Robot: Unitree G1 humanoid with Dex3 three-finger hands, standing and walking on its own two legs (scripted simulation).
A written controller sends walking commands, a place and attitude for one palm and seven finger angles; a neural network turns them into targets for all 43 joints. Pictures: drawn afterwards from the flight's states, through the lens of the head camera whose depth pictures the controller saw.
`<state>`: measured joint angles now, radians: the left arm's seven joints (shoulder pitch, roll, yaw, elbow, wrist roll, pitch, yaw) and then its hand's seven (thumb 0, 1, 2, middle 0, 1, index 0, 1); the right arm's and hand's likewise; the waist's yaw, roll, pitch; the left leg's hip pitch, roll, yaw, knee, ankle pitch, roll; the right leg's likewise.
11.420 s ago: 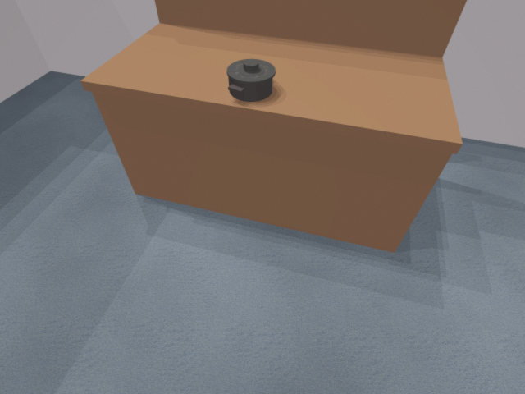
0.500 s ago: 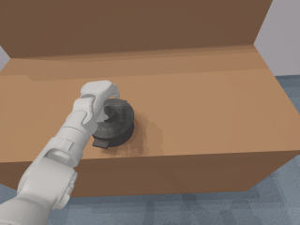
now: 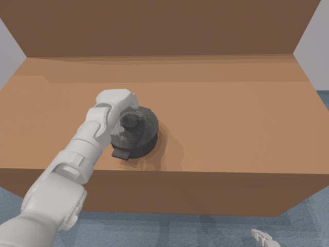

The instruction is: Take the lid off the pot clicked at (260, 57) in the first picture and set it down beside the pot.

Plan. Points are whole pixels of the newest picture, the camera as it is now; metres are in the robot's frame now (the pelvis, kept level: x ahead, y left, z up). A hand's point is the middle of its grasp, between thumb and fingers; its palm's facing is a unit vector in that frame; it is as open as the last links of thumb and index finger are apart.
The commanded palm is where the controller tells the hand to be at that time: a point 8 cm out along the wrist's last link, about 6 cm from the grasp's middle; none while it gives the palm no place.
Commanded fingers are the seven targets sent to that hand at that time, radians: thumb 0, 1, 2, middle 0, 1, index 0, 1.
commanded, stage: move the open hand above the knob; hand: left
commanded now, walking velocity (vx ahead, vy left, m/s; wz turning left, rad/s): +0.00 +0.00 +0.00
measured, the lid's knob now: (130, 122) +0.47 +0.11 -0.01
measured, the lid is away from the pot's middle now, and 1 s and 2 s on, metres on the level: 0.00 0.00 0.00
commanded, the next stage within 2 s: lower the open fingers around the knob in 0.08 s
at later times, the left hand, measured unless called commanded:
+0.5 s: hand (125, 121) +0.44 +0.11 +0.04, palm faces -0.37 -0.03 -0.93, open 10.1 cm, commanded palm +0.44 +0.11 +0.10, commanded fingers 0.00 -0.23 1.25 -0.81 -0.08 -0.81 -0.08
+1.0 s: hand (129, 123) +0.45 +0.11 +0.02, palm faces -0.39 -0.02 -0.92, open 10.1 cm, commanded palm +0.45 +0.11 +0.07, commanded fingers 0.00 -0.23 1.25 -0.81 -0.08 -0.81 -0.08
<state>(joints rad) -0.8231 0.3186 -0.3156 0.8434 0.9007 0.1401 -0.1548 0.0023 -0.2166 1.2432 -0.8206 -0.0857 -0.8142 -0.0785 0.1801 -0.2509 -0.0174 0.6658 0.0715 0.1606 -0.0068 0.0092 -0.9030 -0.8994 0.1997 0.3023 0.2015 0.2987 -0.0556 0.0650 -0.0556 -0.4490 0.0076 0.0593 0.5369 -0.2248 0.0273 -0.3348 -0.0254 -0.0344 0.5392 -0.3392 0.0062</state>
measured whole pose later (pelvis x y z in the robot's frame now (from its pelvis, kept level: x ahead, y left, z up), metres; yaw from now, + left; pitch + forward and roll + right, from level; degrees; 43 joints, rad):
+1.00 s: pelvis +0.00 -0.01 +0.00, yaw -1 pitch +11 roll +0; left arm -0.84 0.30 -0.28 1.00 0.94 0.14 -0.07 0.00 -0.21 1.24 -0.84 -0.10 -0.81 -0.08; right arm 0.27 -0.26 -0.04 0.72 0.06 0.15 -0.02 0.01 -0.90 -0.90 0.20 0.30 0.20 0.30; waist -0.10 0.06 -0.08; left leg -0.52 0.03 0.07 0.57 -0.24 0.01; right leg -0.42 0.00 -0.02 0.57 -0.35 -0.01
